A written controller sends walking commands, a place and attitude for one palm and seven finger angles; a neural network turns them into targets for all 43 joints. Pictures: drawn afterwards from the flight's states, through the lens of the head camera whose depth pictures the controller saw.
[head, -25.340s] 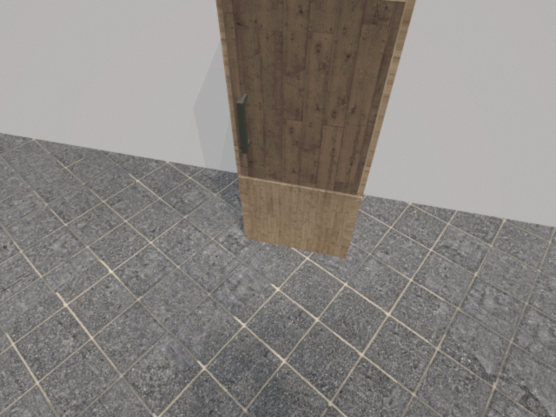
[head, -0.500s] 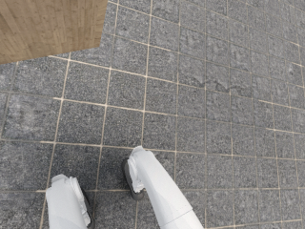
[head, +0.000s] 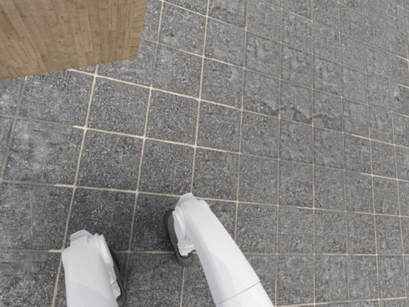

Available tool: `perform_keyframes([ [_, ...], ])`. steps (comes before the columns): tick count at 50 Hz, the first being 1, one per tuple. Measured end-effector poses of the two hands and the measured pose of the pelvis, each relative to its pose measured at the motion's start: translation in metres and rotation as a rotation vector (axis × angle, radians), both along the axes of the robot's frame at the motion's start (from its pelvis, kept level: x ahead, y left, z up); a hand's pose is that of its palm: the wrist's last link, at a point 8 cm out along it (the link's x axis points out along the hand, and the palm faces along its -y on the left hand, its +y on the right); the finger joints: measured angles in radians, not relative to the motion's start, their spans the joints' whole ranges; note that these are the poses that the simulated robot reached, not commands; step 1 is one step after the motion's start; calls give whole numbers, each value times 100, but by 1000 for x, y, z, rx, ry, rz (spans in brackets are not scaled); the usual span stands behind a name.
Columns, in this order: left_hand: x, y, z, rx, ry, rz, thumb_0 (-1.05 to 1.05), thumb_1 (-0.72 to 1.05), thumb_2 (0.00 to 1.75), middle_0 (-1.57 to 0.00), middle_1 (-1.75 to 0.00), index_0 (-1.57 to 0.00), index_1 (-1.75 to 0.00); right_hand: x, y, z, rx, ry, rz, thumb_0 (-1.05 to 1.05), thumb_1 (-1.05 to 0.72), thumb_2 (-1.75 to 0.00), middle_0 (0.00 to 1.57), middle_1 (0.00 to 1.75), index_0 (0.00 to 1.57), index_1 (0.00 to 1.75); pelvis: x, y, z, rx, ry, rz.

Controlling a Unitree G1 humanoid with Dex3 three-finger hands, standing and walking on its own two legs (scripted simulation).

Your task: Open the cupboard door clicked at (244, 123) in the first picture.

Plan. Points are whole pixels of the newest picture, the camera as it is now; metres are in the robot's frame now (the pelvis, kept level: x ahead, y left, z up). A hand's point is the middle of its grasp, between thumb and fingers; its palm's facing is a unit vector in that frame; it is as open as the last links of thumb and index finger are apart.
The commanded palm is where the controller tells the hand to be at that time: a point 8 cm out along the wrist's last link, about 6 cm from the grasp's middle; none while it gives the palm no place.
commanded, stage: slide the fingers in behind the handle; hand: left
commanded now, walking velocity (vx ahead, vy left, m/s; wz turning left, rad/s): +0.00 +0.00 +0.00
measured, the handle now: out of the picture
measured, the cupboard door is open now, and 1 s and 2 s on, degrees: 0 0 0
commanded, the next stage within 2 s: move the hooked fingers beside the handle in 0.22 s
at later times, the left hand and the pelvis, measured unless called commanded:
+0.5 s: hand out of the picture +0.67 +0.27 +0.10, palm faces +0.18 -0.98 -0.03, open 13.6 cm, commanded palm +0.70 +0.21 +0.08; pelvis +0.00 +0.00 +0.00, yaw +0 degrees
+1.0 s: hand out of the picture +0.67 +0.28 +0.09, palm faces +0.17 -0.98 -0.04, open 13.7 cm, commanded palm +0.69 +0.24 +0.08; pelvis +0.00 +0.01 +0.00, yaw -1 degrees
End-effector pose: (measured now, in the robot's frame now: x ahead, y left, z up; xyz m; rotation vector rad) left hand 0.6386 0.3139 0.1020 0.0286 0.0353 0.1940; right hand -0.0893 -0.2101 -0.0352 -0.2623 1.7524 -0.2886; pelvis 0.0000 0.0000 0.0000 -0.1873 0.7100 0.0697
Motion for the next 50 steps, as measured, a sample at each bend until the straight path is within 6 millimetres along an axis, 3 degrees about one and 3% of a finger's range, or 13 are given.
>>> perform_keyframes([
  [11, 1, 2, 0, -1, -2, -6, -2, -49, 30, -32, -123, -33, -126, 1, -5, 1, -18, -4, 10, 0, -91, -90, 20, 30, 20, 30, 1, 0, -2, -3, 3, -3],
  [50, -1, 11, -7, 8, 21, -24, -2, -49, 30, -31, -121, -34, -123, -7, 9, -1, -2, 8, -26, 0, -91, -90, 20, 30, 20, 30, 1, 6, -3, -4, 0, -18],
])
